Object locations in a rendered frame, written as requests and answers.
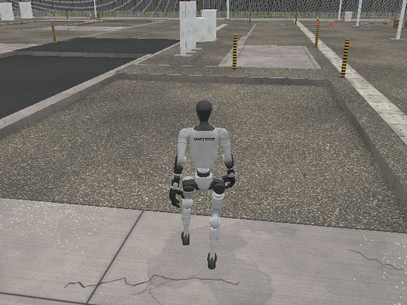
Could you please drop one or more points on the robot right upper arm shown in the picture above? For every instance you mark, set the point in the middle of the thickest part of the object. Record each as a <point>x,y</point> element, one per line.
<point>224,135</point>

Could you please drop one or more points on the robot left hand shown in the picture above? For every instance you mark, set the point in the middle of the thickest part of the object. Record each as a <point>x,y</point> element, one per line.
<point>172,196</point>

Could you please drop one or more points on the robot left thigh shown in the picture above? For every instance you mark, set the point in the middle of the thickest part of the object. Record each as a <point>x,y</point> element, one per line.
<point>188,185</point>

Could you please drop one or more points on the robot right hand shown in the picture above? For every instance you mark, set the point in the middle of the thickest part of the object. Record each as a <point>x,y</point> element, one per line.
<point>226,178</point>

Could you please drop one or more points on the left robot foot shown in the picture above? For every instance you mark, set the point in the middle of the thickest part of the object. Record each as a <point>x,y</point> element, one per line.
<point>186,240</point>

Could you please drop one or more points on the right robot forearm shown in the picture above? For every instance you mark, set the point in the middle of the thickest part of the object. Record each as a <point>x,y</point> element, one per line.
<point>230,167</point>

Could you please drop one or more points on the left robot forearm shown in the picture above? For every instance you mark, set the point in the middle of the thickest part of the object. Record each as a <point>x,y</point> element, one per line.
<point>176,174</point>

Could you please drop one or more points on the robot left upper arm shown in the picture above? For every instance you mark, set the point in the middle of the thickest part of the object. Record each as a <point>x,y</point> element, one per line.
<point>181,146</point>

